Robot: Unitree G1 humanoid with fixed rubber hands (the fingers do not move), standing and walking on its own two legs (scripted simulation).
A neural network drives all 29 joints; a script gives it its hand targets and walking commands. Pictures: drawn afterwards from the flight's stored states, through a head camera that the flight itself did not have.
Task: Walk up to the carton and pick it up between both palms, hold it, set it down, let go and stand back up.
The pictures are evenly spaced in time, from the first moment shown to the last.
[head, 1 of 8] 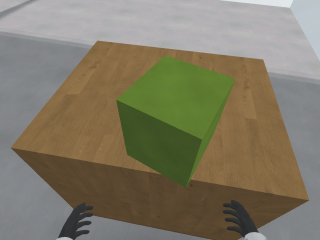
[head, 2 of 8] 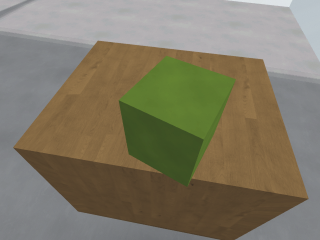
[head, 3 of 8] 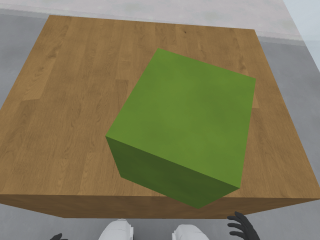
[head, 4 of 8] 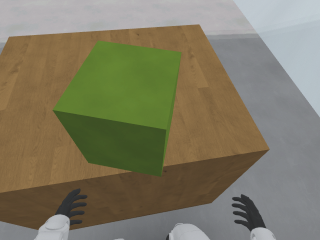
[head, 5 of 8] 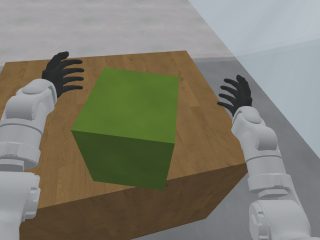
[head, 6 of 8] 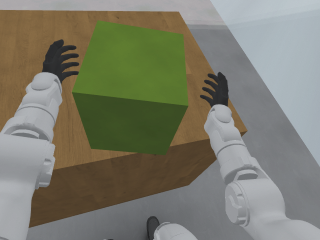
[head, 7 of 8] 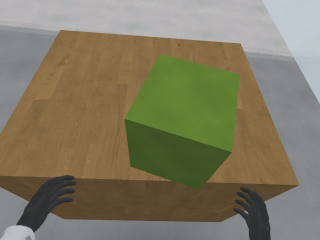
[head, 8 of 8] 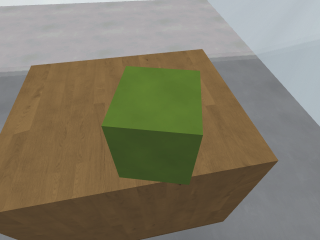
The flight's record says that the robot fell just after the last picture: no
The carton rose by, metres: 0.01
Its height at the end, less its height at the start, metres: +0.00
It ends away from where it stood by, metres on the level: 0.03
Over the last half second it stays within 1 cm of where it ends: yes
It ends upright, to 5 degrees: yes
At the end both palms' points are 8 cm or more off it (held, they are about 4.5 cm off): yes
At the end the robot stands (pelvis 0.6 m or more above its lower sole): yes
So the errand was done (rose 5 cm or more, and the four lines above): no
